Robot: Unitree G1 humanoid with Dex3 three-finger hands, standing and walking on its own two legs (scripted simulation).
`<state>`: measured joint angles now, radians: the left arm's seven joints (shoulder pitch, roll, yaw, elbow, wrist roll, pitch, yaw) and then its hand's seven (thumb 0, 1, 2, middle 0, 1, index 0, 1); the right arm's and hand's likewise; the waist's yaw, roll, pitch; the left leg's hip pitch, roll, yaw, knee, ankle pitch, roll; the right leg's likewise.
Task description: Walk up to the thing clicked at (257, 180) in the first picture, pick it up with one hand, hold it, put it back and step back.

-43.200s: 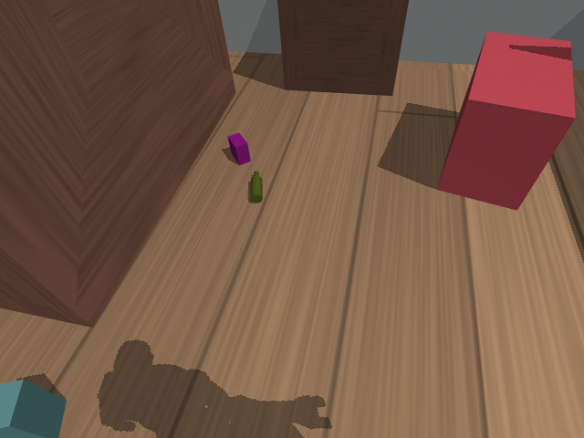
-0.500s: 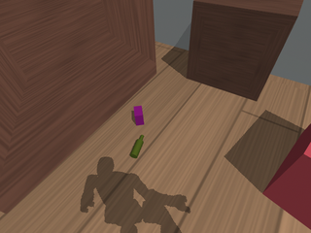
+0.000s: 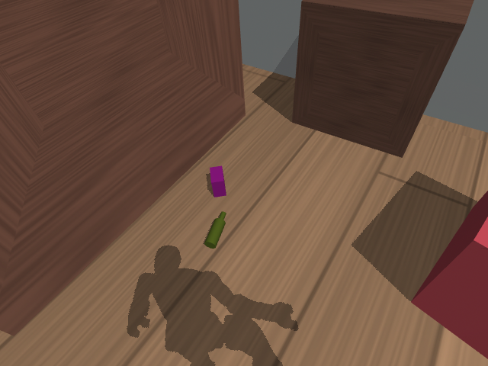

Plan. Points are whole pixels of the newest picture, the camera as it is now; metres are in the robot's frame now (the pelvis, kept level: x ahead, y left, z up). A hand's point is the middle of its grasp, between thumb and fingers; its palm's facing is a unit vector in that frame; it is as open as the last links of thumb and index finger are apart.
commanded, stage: stand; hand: left
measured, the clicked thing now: (217, 228) +0.85 +0.22 -0.75
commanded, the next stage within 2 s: walk up in 0.64 s
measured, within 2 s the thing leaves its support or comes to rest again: neither
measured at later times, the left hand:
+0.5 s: hand out of the picture +0.08 +0.24 -0.16, palm faces -0.04 -0.94 -0.34, open 7.4 cm
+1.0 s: hand out of the picture +0.08 +0.31 -0.18, palm faces +0.02 -0.93 -0.36, open 7.4 cm
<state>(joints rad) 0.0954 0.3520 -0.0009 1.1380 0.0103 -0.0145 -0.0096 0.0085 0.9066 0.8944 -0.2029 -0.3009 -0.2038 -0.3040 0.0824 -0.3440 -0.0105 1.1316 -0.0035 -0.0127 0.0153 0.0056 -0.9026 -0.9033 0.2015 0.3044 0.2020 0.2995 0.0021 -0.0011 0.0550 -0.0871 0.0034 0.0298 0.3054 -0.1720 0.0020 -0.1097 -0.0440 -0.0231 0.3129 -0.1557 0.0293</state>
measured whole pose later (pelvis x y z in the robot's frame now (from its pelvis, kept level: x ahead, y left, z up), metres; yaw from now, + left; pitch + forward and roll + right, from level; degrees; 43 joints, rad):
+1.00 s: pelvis +0.07 +0.03 -0.02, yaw +2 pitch -3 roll +0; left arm 0.29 0.44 0.08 1.02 0.03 0.02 -0.04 0.01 0.91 0.89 -0.20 -0.30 -0.20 -0.30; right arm 0.24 -0.39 -0.10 0.98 -0.04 -0.07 0.05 0.01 -0.90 -0.90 0.20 0.30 0.20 0.30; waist 0.01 -0.05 0.07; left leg -0.25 0.01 0.06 0.58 -0.26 0.03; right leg -0.23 -0.03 0.04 0.83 -0.48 -0.04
